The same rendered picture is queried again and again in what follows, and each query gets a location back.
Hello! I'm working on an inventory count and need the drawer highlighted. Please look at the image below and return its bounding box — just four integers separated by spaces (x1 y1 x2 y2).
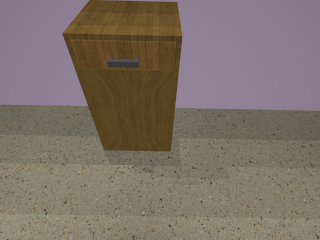
70 39 176 71

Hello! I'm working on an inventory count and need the cabinet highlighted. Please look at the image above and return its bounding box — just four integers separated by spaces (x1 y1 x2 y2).
62 0 183 152

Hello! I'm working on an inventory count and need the handle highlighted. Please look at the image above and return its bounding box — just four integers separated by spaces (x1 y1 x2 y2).
107 55 140 68

